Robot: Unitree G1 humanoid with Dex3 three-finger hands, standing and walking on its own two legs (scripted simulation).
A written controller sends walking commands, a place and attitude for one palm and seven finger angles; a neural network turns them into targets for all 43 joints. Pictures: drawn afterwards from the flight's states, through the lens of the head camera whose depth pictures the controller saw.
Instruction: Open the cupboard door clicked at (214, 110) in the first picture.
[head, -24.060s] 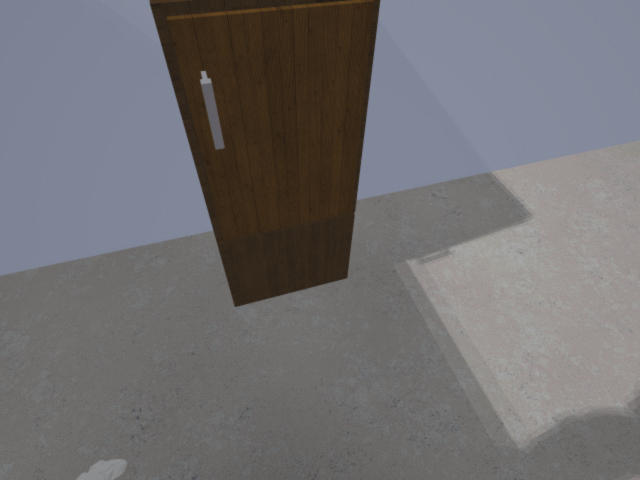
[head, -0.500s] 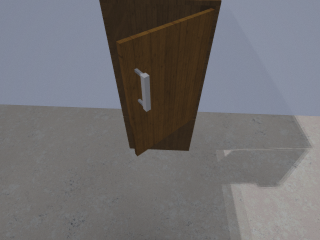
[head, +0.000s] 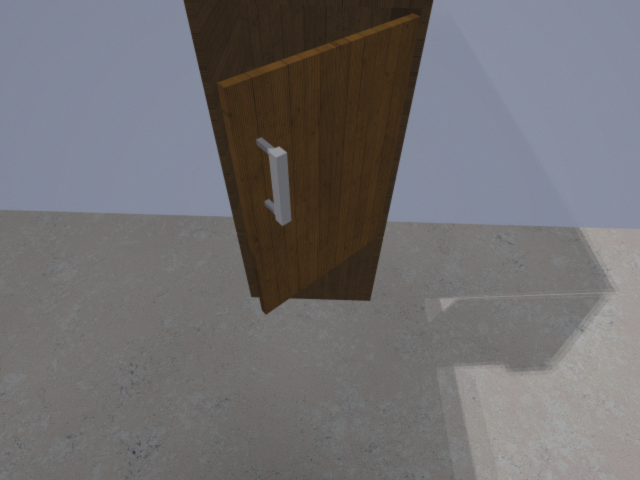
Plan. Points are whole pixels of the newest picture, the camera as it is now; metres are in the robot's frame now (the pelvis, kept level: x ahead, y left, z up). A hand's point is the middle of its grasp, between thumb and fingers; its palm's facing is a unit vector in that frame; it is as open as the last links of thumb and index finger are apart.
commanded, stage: walk to a spot facing it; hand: left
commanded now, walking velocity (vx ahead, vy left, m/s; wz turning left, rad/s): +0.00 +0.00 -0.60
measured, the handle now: (273, 182) +0.54 +0.12 +0.05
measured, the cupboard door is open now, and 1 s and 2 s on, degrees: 42 42 42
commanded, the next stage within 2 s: none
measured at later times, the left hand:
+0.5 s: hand out of the picture +0.05 +0.17 -0.15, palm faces -0.17 -0.93 -0.33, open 7.3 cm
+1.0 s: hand out of the picture +0.12 +0.17 -0.18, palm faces -0.41 -0.88 -0.24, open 7.4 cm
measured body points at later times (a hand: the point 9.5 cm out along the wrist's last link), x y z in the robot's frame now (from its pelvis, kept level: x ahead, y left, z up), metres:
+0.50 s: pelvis -0.04 -0.03 +0.00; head +0.00 -0.08 +0.45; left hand +0.06 +0.22 -0.13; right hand -0.03 -0.29 -0.17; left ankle +0.00 +0.12 -0.66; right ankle -0.09 -0.07 -0.73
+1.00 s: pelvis +0.02 +0.00 -0.01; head +0.08 -0.02 +0.44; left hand +0.14 +0.22 -0.16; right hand +0.04 -0.29 -0.12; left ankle +0.08 +0.10 -0.74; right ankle -0.09 -0.08 -0.73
